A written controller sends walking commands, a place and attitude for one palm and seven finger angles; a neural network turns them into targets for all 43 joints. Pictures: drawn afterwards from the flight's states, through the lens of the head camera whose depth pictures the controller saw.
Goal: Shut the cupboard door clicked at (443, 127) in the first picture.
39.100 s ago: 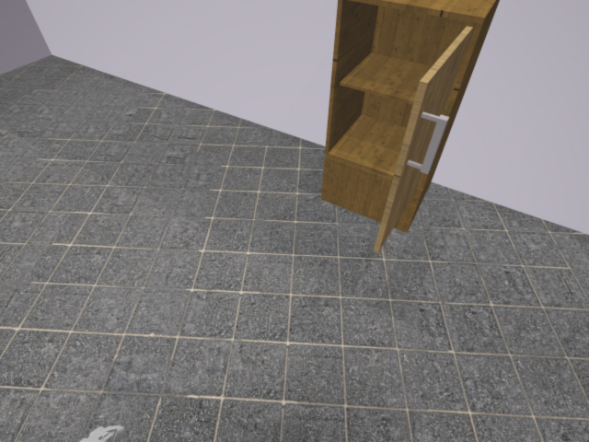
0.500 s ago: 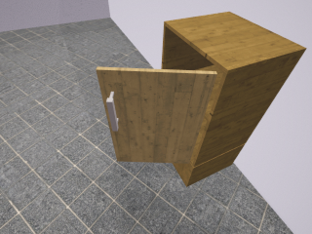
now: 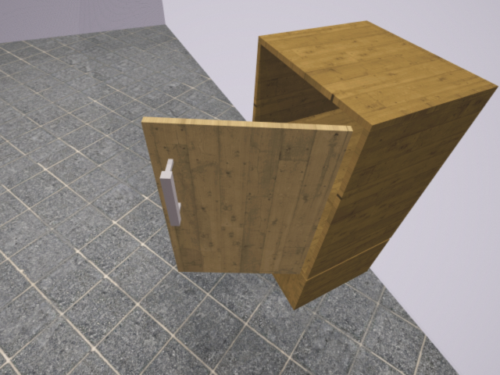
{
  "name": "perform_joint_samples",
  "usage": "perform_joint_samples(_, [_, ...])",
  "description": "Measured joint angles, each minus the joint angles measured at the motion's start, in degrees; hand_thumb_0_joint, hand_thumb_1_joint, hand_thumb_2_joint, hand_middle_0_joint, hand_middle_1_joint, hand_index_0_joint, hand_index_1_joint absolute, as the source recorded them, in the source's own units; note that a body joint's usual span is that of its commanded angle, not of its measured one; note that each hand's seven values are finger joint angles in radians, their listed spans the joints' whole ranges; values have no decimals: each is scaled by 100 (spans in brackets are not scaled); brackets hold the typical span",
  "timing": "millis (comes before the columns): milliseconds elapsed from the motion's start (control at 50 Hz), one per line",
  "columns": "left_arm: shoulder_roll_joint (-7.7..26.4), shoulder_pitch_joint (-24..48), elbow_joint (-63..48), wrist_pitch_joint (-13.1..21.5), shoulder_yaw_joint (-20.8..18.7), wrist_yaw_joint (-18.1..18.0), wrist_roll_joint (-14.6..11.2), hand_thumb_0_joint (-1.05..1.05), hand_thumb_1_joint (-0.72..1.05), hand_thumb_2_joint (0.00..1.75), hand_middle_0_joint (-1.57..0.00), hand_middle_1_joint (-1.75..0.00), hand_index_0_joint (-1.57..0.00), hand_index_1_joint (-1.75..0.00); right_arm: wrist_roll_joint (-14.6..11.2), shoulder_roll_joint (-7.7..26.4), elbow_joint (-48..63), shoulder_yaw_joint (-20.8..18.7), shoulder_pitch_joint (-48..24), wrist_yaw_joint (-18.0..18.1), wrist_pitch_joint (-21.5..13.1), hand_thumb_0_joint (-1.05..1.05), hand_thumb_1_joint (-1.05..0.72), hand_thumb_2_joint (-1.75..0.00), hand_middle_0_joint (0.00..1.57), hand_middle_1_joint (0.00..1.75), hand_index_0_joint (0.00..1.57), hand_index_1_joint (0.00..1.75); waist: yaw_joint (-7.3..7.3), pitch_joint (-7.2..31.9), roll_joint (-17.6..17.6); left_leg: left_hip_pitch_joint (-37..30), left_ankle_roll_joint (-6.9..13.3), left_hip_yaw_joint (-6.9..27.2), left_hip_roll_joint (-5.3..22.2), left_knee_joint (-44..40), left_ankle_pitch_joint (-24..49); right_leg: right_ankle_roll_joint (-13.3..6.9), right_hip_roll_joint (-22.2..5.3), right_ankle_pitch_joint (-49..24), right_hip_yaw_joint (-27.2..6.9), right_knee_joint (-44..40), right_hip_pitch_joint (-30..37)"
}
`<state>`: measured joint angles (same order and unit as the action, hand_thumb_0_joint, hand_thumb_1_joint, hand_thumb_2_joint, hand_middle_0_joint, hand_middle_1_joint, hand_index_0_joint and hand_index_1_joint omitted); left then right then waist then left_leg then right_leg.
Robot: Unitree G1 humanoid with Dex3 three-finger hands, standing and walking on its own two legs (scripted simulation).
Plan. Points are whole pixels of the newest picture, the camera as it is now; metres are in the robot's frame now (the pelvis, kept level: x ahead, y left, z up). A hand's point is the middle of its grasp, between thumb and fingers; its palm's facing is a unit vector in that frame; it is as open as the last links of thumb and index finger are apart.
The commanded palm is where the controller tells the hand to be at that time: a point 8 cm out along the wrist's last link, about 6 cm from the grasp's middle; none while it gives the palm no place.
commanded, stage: come to a stop and stand still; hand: left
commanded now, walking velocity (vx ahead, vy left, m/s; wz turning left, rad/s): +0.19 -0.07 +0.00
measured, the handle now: (173, 193) +0.48 +0.20 -0.04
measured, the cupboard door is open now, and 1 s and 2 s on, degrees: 63 63 63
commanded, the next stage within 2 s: look again from close up in 1.38 s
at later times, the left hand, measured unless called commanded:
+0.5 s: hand out of the picture +0.16 +0.16 -0.18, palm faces +0.04 -0.98 -0.18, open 7.3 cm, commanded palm none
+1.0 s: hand out of the picture +0.03 +0.19 -0.16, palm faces +0.01 -0.98 -0.18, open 7.4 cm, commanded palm none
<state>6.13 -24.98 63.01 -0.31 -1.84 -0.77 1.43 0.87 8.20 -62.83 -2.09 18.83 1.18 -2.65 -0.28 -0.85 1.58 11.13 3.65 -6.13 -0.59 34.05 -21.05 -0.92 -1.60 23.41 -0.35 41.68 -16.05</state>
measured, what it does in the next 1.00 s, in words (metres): steps on the spot: right foot, then left foot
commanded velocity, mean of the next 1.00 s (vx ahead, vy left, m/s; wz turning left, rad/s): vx -0.03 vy -0.04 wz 0.01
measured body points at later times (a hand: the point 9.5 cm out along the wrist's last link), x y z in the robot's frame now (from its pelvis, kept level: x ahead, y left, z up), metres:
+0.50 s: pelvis +0.05 +0.00 -0.01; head +0.09 +0.01 +0.44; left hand +0.15 +0.21 -0.16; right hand +0.06 -0.24 -0.16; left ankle +0.04 +0.09 -0.71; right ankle +0.15 -0.15 -0.73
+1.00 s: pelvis +0.01 +0.02 +0.02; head +0.03 +0.02 +0.46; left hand +0.03 +0.24 -0.15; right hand +0.01 -0.22 -0.14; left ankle +0.06 +0.09 -0.73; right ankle -0.04 -0.12 -0.71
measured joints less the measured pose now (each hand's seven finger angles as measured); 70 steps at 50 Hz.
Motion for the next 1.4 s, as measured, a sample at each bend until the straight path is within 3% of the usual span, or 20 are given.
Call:
perform_joint_samples(60, [4, 251, -10, -19, -10, 36, 35, 0, 91, 90, -20, -30, -19, -30, 26, -82, 45, 43, 117, 57, -151, 0, -91, -90, 20, 30, 19, 30, 111, 13, -47, -311, 14, -76, 7, -456, 48, -46, -40, 120, 199, 1223, -592])
perform_joint_samples(120, [145, 645, -117, -13, -46, 4, 71, 2, 93, 90, -21, -30, -20, -30, 42, -209, -23, 115, 281, 78, -203, 0, -91, -90, 20, 30, 19, 30, 184, -66, -68, -617, 12, -48, 1, -985, 244, 4, -159, -185, 344, 1473, -1028])
perform_joint_samples(240, [465, 1335, -458, 41, -122, -12, -50, 3, 95, 90, -20, -30, -19, -30, 49, -360, -263, 184, 500, 139, -49, 0, -90, -90, 20, 30, 20, 30, 270, -385, -180, -924, -140, 61, 57, -1197, 174, 40, -235, -1164, 456, -312, -921])
perform_joint_samples(280, [506, 1458, -594, 117, -107, -28, -48, 2, 94, 90, -20, -30, -19, -30, 8, -379, -322, 155, 584, 135, 47, 0, -90, -90, 20, 30, 20, 30, 272, -440, -168, -874, -200, 112, 45, -807, -107, 35, -241, -2099, 461, -1004, -582])
perform_joint_samples(380, [295, 1782, -768, 192, -60, -132, -25, 1, 92, 90, -20, -30, -19, -30, -111, -141, -239, -88, 214, 154, 360, 0, -90, -90, 20, 30, 20, 30, 308, -675, -371, 271, -355, 403, 35, 1674, -1253, 114, -265, -1216, 631, -740, -500])
perform_joint_samples(440, [173, 1907, -855, 53, -45, -178, 7, 0, 92, 90, -20, -30, -19, -30, -111, 8, -46, -173, -219, 139, 446, 0, -90, -90, 20, 30, 20, 30, 272, -819, -298, 793, -412, 409, 29, 2190, -1359, 168, -314, -1326, 598, -743, -523])
perform_joint_samples(520, [181, 1917, -944, -146, -101, -176, 14, -1, 92, 90, -21, -30, -20, -30, -78, 95, 313, -216, -565, 81, 380, 0, -91, -90, 20, 30, 19, 30, 239, -754, -52, 837, -458, 278, 121, 1285, -467, 282, -414, -1358, 512, -559, -702])
perform_joint_samples(560, [251, 1877, -967, -254, -125, -139, -9, -1, 92, 90, -21, -30, -20, -30, -44, 89, 449, -221, -620, 63, 301, 0, -91, -90, 20, 30, 19, 30, 204, -679, 101, 732, -250, 157, 80, 875, 60, 297, -463, -1067, 379, -202, -883])
perform_joint_samples(620, [337, 1750, -917, -405, -182, -123, -30, -1, 93, 90, -21, -30, -20, -30, 65, 12, 575, -163, -600, 46, 285, 0, -91, -90, 20, 30, 19, 30, 160, -478, 167, 708, 30, 59, 44, 726, 75, 214, -159, -123, -86, 827, -1164])
perform_joint_samples(700, [400, 1419, -810, -331, -196, -39, -5, -1, 92, 90, -20, -30, -20, -30, 102, -73, 544, -57, -568, 72, 306, 0, -91, -90, 20, 30, 19, 30, 71, -197, 94, 504, 91, 50, 3, -95, 519, 234, 66, -278, -172, 1612, -1044])
perform_joint_samples(780, [430, 1029, -630, -309, -165, 3, -4, 0, 92, 90, -20, -30, -19, -30, 96, -11, 563, -45, -564, 101, 236, 0, -93, -90, 20, 30, 20, 30, 45, -75, 4, 339, 143, -32, -1, -700, 849, 269, 73, -64, 8, 1095, -483])
perform_joint_samples(940, [396, 928, -387, -372, -92, 33, -35, 0, 91, 90, -20, -30, -19, -30, 83, 73, 396, -11, -412, 123, 228, 0, -91, -90, 21, 30, 20, 30, 200, -211, -135, 338, 84, -86, 101, -1093, 1197, 183, 63, 386, 112, 43, 170])
perform_joint_samples(1040, [326, 952, -403, -199, -24, -10, -54, 0, 91, 90, -20, -30, -19, -30, 10, 99, 63, -31, -176, 92, 353, 0, -91, -90, 20, 30, 20, 30, 187, -166, -73, 490, -52, -106, 62, -835, 1175, 63, -63, -514, 97, -1593, 820])
perform_joint_samples(1140, [199, 856, -185, -108, 108, -99, -73, 1, 93, 90, -20, -30, -19, -30, -11, 105, -234, 12, -45, 35, 461, 0, -91, -90, 20, 30, 19, 30, 237, -99, -239, 461, -260, 99, 188, -659, 1061, 144, 102, -651, 190, -1629, 945])
perform_joint_samples(1240, [156, 771, -23, -68, 186, -110, -96, 1, 93, 90, -20, -30, -20, -30, -30, -88, -419, 94, 22, 25, 387, 0, -91, -90, 20, 30, 19, 30, 251, -108, -110, 340, -226, 137, 215, -723, 1157, 103, 146, -632, 211, -1611, 1036])
perform_joint_samples(1400, [-18, 628, 46, 17, 231, -116, -96, 0, 92, 90, -20, -30, -20, -30, -62, -293, -523, 143, -66, 40, 349, 0, -91, -90, 20, 30, 19, 30, 134, -216, -70, 314, -238, 193, 199, -880, 1291, 95, 146, -729, 270, -1725, 1063])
